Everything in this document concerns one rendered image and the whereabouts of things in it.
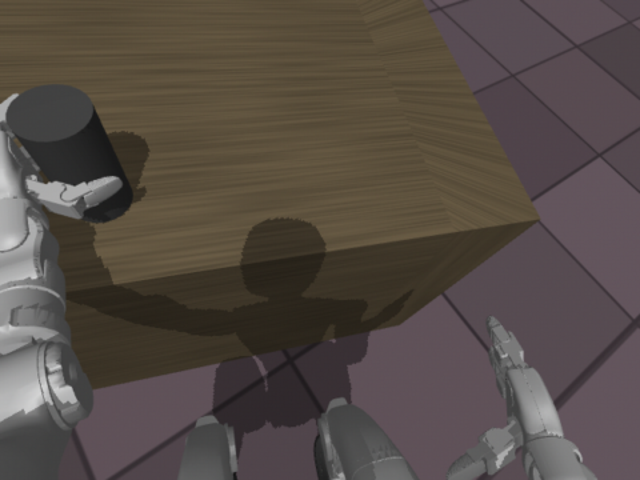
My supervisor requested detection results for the left robot arm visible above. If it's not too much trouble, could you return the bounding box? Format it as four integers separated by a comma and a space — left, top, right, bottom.
0, 198, 94, 480

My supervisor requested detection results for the left robot hand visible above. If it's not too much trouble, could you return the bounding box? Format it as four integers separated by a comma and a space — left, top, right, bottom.
0, 94, 123, 219

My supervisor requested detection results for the right robot foot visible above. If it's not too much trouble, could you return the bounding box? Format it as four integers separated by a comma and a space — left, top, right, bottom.
314, 435, 330, 480

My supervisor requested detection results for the can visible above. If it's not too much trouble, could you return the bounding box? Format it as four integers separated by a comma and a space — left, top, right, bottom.
6, 84, 133, 223

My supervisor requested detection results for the right robot arm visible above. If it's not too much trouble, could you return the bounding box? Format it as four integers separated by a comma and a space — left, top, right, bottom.
522, 436, 598, 480

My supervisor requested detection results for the right robot hand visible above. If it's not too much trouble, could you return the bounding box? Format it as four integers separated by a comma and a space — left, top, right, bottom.
446, 316, 565, 480

